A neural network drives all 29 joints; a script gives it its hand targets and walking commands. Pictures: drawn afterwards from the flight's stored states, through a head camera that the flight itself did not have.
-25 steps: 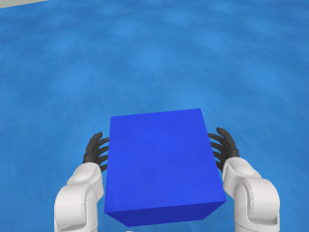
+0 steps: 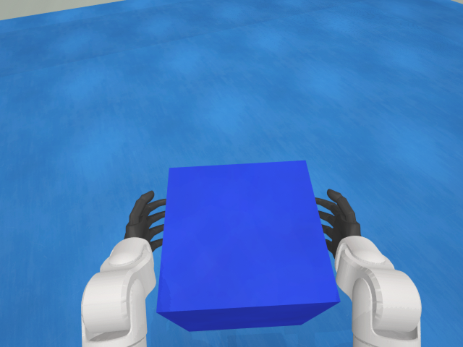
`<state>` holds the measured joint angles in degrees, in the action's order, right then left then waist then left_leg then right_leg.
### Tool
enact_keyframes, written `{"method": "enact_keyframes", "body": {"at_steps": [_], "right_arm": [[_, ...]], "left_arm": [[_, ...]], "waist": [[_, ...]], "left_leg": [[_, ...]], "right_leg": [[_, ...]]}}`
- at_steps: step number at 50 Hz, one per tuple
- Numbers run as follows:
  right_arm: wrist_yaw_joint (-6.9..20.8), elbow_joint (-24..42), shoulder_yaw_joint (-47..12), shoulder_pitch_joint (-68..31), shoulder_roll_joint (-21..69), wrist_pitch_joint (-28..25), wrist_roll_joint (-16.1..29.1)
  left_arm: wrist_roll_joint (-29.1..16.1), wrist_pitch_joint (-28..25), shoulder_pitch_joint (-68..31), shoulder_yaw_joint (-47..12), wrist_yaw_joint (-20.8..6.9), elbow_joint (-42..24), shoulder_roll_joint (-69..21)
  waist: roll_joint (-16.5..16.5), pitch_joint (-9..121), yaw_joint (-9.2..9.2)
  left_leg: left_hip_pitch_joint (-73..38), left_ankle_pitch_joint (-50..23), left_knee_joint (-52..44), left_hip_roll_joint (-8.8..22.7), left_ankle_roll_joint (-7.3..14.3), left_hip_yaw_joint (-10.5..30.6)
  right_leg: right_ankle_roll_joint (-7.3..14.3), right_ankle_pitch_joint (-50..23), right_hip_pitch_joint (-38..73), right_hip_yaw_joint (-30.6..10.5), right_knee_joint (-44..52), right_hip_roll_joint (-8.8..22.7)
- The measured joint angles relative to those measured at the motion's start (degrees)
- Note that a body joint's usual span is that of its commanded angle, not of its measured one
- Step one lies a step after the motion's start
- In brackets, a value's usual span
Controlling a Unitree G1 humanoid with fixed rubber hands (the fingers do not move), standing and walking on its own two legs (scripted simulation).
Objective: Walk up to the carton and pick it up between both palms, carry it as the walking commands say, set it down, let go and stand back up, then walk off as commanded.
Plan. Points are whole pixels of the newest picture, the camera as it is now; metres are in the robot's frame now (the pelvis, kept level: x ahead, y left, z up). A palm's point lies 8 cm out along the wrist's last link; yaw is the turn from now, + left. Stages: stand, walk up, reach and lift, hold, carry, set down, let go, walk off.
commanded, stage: carry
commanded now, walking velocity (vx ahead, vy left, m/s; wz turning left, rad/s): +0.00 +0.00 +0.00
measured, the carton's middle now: (241, 254) +0.26 +0.00 +0.02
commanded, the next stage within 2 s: none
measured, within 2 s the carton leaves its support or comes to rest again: neither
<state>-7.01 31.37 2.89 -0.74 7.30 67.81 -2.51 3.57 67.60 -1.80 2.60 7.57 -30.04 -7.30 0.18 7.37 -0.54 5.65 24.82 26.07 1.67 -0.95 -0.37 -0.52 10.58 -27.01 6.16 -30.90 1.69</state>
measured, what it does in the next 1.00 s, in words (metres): walks ahead: left foot, then right foot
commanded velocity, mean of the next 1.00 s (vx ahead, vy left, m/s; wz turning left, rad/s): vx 0.00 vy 0.00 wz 0.00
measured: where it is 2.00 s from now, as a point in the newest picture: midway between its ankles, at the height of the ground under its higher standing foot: (241, 346)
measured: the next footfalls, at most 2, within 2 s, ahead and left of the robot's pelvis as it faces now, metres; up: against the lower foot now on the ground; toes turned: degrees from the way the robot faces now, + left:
left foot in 0.32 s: +0.26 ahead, +0.12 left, +0.00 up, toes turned +1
right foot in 0.52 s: +0.24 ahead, -0.11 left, +0.00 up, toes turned -7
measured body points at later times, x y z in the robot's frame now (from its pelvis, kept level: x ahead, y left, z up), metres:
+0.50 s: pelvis +0.23 +0.01 +0.01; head +0.26 +0.01 +0.46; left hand +0.50 +0.16 +0.09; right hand +0.50 -0.14 +0.10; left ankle +0.22 +0.12 -0.73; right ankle +0.17 -0.11 -0.72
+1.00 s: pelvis +0.33 -0.01 +0.02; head +0.32 -0.01 +0.47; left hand +0.59 +0.15 +0.11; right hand +0.59 -0.16 +0.11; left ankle +0.36 +0.09 -0.72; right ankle +0.20 -0.11 -0.71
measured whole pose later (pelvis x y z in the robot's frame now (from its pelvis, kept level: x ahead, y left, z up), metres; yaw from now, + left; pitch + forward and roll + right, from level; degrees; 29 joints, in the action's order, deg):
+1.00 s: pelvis +0.33 -0.01 +0.02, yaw +0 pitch +3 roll +0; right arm -7.1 30.4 3.0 -2.6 7.3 67.5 -2.9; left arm 3.7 66.7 -2.6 3.2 7.1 -29.1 -7.3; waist 0.3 5.2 -0.4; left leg 20.2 3.7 28.3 -1.0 0.6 -1.0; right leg -0.2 17.9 -6.0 6.5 -29.0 1.4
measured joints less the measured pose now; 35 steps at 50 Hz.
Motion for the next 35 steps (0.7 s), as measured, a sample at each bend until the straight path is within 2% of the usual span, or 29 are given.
{"method": "enact_keyframes", "body": {"at_steps": [2, 3, 4, 6, 9, 13, 16, 18, 20, 21, 24, 26, 27, 29, 31, 35], "right_arm": [[0.0, 0.0, 0.0, 0.0, 0.0, 0.3, 0.0], [0.0, 0.0, 0.0, 0.1, 0.0, 0.5, 0.0], [0.0, 0.0, 0.0, 0.1, 0.0, 0.7, 0.0], [-0.1, 0.1, 0.0, -0.4, 0.0, 0.9, 0.0], [-0.3, 0.2, 0.0, -1.5, -0.1, 0.9, 0.0], [-0.4, 0.2, 0.0, -2.0, 0.0, 0.9, 0.0], [-0.4, 0.3, 0.0, -2.0, 0.0, 0.8, 0.0], [-0.4, 0.3, 0.0, -1.9, 0.0, 0.6, 0.0], [-0.5, 0.3, 0.0, -2.4, 0.0, 0.6, 0.0], [-0.5, 0.3, 0.1, -2.6, 0.0, 0.5, 0.0], [-0.5, 0.3, 0.2, -2.6, 0.0, 0.1, 0.0], [-0.4, 0.4, 0.3, -2.6, 0.0, -0.1, 0.0], [-0.4, 0.3, 0.2, -2.4, 0.0, -0.1, 0.0], [-0.3, 0.3, 0.1, -1.9, 0.0, 0.0, 0.0], [-0.3, 0.3, 0.1, -1.7, 0.0, 0.0, 0.0], [-0.3, 0.3, 0.1, -1.7, 0.0, 0.0, 0.0]], "left_arm": [[0.0, 0.2, 0.2, -0.1, 0.1, 0.0, 0.0], [0.0, 0.2, 0.5, -0.2, 0.2, 0.0, 0.0], [0.0, 0.3, 0.6, -0.2, 0.2, 0.0, 0.0], [0.0, -0.2, 0.9, -0.2, 0.2, 0.0, -0.1], [0.0, -1.4, 1.0, 0.0, -0.1, 0.0, -0.1], [0.0, -1.7, 0.8, 0.2, -0.4, 0.0, 0.0], [0.0, -1.8, 0.9, 0.2, -0.5, 0.0, 0.0], [0.0, -1.6, 0.4, 0.3, -0.5, 0.0, 0.0], [0.0, -1.8, 0.1, 0.5, -0.6, 0.0, 0.0], [0.0, -1.8, -0.1, 0.6, -0.6, -0.1, 0.0], [0.0, -1.4, -1.0, 0.7, -0.6, -0.1, 0.0], [0.0, -1.3, -1.5, 0.8, -0.6, -0.1, 0.0], [0.0, -1.4, -1.0, 0.7, -0.6, -0.1, 0.0], [0.0, -1.7, -0.1, 0.4, -0.6, -0.1, 0.0], [0.0, -1.4, -0.1, 0.4, -0.6, -0.1, 0.0], [0.0, -1.8, 0.3, 0.3, -0.6, -0.1, 0.0]], "waist": [[0.3, -1.2, -0.13], [0.3, -1.7, -0.1], [0.3, -2.4, -0.07], [0.4, -3.8, 0.0], [0.5, -5.8, 0.07], [0.5, -6.6, 0.12], [0.5, -5.1, 0.14], [-0.6, -4.8, 0.19], [-0.5, -5.2, 0.16], [-0.3, -5.3, 0.12], [-0.3, -5.2, 0.05], [-0.7, -4.9, 0.07], [-0.5, -4.1, 0.08], [0.1, -2.3, 0.09], [0.1, -1.6, 0.09], [0.0, -1.8, 0.12]], "left_leg": [[4.4, 1.5, 15.1, -0.3, 0.0, -0.2], [7.4, 1.9, 22.0, -1.0, 0.0, -0.2], [10.1, 1.5, 26.5, -1.8, 0.0, -0.1], [14.7, -0.6, 29.2, -2.8, 0.0, 0.0], [19.1, -3.9, 25.3, -2.5, 0.0, 0.1], [19.9, -9.3, 12.2, -2.0, 0.0, 0.1], [19.5, -20.8, 2.8, -1.8, 0.1, 0.2], [17.9, -18.0, 2.3, -2.0, 0.8, 0.0], [16.4, -14.0, 2.2, -1.6, 1.4, 0.0], [15.7, -12.9, 2.2, -1.2, 1.6, 0.0], [13.6, -11.0, 2.0, -0.7, 1.6, -0.1], [12.6, -9.6, 2.1, -1.5, 1.5, -0.1], [12.3, -9.0, 2.3, -1.8, 1.5, -0.1], [12.3, -8.2, 2.3, -1.7, 1.4, -0.1], [12.3, -8.7, 2.4, -1.7, 1.4, -0.1], [11.5, -11.3, 2.4, -1.6, 1.4, 0.0]], "right_leg": [[2.5, 1.9, 1.7, 0.1, -2.8, -0.1], [3.1, 3.3, 3.2, 0.1, -2.2, 0.1], [3.2, 4.1, 5.0, 0.1, -0.8, 0.3], [2.7, 4.0, 8.5, 0.2, 2.8, 0.7], [2.7, 4.3, 13.5, 0.3, 6.9, 0.7], [2.3, 7.2, 18.2, 0.3, 8.2, 0.5], [1.5, 10.3, 19.6, 0.4, 7.2, -0.4], [1.3, 11.8, 18.4, 0.4, 2.2, 0.1], [1.3, 12.8, 15.4, 0.4, -5.2, 0.0], [1.3, 13.6, 14.3, 0.3, -6.1, -0.2], [1.3, 13.5, 13.1, 0.2, -0.5, -0.2], [1.3, 7.3, 13.1, 0.2, 4.2, 1.1], [0.9, 5.4, 13.2, 0.3, 4.2, 1.5], [0.2, 7.3, 13.3, 0.3, 4.2, 1.5], [0.1, 8.3, 13.4, 0.3, 4.2, 1.5], [0.1, 5.3, 13.2, 0.3, 2.1, 1.5]]}}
